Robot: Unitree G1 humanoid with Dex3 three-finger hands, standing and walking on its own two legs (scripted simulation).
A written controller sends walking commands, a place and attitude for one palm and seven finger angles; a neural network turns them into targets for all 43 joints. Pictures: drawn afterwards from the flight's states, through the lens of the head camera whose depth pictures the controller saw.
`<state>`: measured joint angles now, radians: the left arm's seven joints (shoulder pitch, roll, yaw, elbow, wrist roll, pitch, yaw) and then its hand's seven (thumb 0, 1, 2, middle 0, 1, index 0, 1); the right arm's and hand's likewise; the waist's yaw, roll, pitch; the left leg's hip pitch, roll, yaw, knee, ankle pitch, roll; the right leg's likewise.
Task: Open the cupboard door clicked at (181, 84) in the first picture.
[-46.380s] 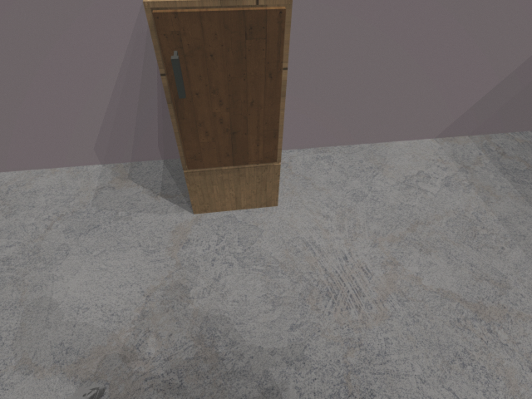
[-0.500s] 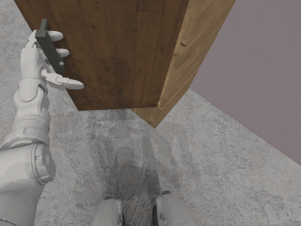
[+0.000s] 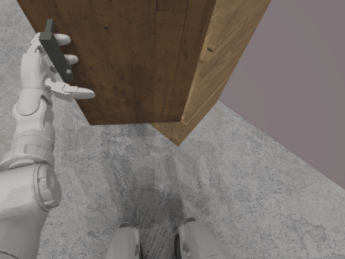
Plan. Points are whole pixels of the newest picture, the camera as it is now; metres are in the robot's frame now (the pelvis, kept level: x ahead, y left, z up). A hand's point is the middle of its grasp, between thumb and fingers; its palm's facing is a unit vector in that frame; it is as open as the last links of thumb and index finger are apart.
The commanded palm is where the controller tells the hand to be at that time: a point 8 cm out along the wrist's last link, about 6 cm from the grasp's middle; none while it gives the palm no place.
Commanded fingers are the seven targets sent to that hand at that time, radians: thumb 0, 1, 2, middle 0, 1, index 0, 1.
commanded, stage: close the thumb around the handle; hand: left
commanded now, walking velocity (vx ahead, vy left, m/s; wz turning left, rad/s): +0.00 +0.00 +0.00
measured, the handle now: (59, 52) +0.57 +0.21 +0.06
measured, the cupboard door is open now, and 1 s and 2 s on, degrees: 45 51 91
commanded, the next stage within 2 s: pull the door open along its arc in 0.56 s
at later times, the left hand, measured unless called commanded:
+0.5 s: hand (68, 71) +0.51 +0.19 +0.06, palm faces +0.04 -1.00 +0.00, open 5.6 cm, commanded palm +0.49 +0.23 +0.07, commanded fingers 0.00 0.90 0.90 -0.40 -1.35 -0.40 -1.35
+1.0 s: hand (70, 87) +0.47 +0.18 +0.06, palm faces +0.02 -1.00 +0.00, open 5.8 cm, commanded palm +0.42 +0.22 +0.07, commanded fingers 0.00 0.90 0.90 -0.40 -1.35 -0.40 -1.35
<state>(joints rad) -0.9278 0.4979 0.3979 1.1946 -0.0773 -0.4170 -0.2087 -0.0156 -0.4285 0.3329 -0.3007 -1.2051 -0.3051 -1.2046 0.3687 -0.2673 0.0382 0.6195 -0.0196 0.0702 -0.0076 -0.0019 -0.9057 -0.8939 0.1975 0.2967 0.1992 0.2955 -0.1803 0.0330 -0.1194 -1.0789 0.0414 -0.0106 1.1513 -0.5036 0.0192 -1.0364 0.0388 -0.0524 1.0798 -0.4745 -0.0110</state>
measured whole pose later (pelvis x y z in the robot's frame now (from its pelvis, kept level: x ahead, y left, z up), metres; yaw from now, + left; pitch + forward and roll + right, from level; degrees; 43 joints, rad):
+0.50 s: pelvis +0.00 +0.00 +0.00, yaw +0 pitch +24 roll -3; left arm -0.90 0.47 0.39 1.18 -0.08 -0.43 -0.20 0.00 0.73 0.83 -0.38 -1.33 -0.38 -1.33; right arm 0.38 -0.26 0.04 0.63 -0.02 0.08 0.00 0.00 -0.91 -0.89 0.20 0.30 0.20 0.30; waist -0.17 0.04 -0.12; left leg -1.06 0.04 0.00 1.14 -0.51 0.02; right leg -1.02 0.04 -0.04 1.07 -0.47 0.00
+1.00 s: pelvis +0.01 +0.01 +0.01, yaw -1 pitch +22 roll -3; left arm -0.64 0.36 0.34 0.92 -0.15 -0.42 -0.19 0.00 0.73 0.76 -0.35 -1.35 -0.36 -1.35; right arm 0.39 -0.25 0.01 0.59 0.00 0.10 0.02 0.00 -0.91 -0.89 0.20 0.30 0.20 0.30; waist -0.13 0.03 -0.15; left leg -0.97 0.04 0.02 1.08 -0.50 0.03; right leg -0.94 0.04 -0.02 1.02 -0.47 0.00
